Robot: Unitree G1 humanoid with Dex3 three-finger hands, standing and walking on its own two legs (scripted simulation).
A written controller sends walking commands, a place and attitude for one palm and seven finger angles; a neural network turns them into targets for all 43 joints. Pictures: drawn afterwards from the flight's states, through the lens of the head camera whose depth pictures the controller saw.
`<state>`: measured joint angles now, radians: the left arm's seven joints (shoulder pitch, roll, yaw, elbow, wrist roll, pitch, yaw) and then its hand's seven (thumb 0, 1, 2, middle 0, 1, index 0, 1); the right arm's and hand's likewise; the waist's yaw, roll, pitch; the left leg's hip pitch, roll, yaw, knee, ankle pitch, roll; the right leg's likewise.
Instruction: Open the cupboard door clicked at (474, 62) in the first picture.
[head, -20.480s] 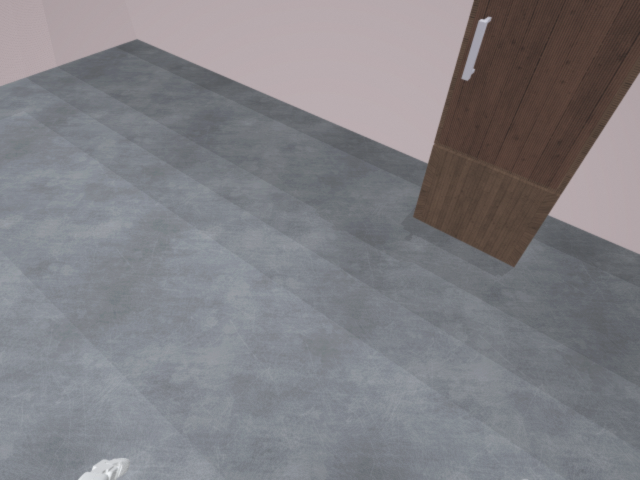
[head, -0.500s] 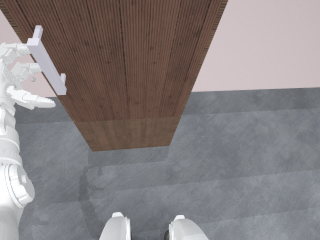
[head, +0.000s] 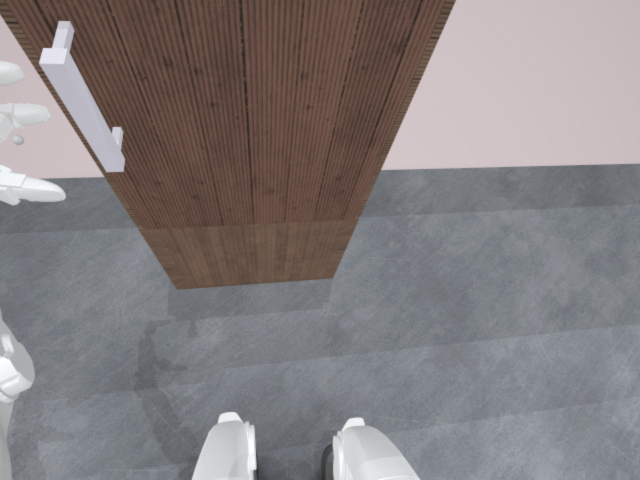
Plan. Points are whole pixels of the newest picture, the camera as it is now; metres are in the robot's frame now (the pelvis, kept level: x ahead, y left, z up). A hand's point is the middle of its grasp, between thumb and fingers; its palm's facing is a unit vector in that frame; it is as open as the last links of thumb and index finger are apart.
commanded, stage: move the hooked fingers beside the handle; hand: left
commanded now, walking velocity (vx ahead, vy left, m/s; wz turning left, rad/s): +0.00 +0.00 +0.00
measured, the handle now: (92, 105) +0.53 +0.24 +0.08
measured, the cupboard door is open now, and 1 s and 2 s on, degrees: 0 0 0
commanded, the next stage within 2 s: slide the fingers in behind the handle in 0.62 s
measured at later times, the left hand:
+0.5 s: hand (17, 143) +0.47 +0.30 +0.09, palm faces +0.07 -1.00 +0.01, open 14.0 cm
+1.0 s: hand (58, 140) +0.48 +0.27 +0.09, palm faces +0.05 -1.00 +0.00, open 14.0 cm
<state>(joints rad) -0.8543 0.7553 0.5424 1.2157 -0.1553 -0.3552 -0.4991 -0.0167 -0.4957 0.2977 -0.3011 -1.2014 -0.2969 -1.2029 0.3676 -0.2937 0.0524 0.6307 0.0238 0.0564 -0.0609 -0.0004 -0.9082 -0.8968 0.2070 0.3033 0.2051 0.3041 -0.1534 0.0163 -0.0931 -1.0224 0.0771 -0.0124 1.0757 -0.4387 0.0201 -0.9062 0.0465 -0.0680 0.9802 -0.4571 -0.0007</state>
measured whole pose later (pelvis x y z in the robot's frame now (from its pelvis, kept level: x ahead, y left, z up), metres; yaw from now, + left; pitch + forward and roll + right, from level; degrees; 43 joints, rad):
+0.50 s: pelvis +0.00 +0.01 +0.01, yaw +0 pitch +21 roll -5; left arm -0.79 0.68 0.52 1.14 -0.17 -0.36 -0.47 -0.02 -0.50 0.30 -0.30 -1.20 -0.30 -1.20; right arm 0.37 -0.27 0.05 0.62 0.01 0.07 -0.04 0.00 -0.91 -0.90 0.21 0.30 0.21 0.30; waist -0.14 0.02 -0.11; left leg -0.98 0.06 0.00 1.05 -0.44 0.04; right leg -0.86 0.03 -0.06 0.95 -0.45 0.02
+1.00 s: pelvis +0.00 +0.00 +0.01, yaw +1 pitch +21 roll -4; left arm -0.82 0.64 0.47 1.16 -0.16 -0.34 -0.43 -0.02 -0.50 0.30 -0.30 -1.20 -0.30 -1.20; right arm 0.37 -0.28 0.05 0.63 0.02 0.06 -0.05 0.00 -0.91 -0.90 0.21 0.30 0.21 0.30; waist -0.14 0.03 -0.10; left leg -0.98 0.07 -0.01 1.04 -0.43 0.02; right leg -0.87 0.04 -0.06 0.96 -0.46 0.00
